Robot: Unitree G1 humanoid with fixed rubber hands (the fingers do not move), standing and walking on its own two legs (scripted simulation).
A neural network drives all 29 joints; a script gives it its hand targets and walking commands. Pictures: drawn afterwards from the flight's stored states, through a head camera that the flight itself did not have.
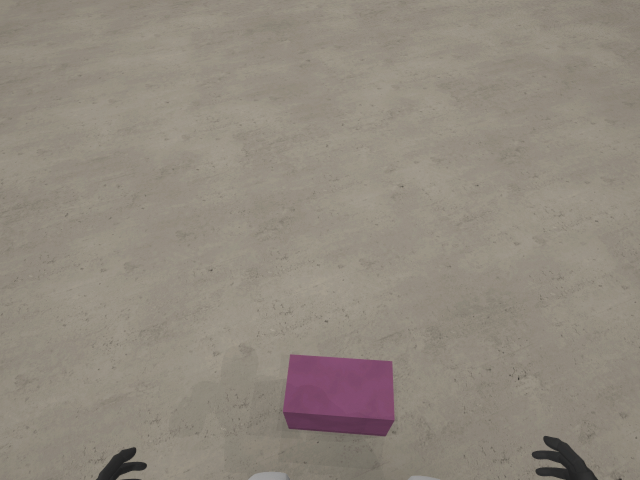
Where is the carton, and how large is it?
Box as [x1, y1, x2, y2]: [283, 354, 394, 435]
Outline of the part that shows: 290,354 283,413 289,428 374,435 386,434 394,420 391,361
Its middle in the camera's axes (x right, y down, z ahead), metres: +0.05 +0.45 +1.09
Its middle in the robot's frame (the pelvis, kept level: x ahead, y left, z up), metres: +0.39 +0.00 -0.67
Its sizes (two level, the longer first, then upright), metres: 0.280 0.149 0.192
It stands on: the floor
